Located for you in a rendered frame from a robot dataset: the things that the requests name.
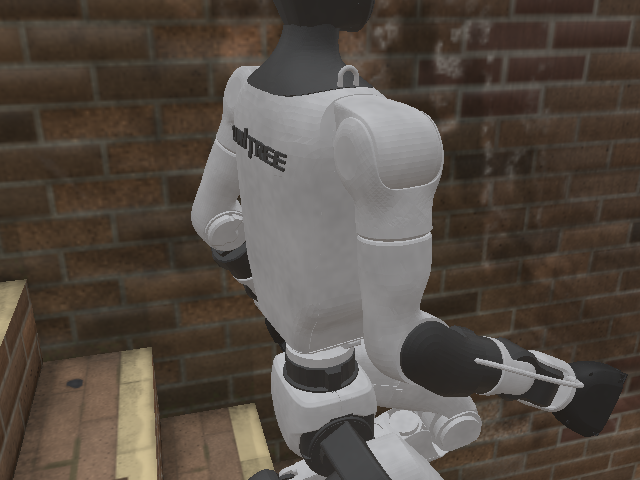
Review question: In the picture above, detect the right robot upper arm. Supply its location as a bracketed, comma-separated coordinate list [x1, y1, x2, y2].
[334, 95, 449, 386]

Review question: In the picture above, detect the left robot forearm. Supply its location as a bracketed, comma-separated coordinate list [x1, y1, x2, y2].
[210, 241, 266, 318]

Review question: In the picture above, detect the robot left hand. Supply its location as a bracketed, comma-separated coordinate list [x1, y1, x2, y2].
[265, 318, 286, 352]

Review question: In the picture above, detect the robot right hand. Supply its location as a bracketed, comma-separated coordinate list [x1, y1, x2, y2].
[552, 361, 628, 437]

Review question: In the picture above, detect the left robot upper arm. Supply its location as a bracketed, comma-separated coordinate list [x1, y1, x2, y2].
[191, 66, 260, 251]

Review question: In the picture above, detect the robot torso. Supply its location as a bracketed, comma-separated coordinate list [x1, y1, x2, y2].
[232, 65, 386, 477]

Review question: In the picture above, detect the left robot shin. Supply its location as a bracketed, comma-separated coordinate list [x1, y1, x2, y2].
[279, 408, 449, 480]

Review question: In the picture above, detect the right robot forearm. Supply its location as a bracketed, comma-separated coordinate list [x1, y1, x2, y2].
[400, 321, 576, 412]

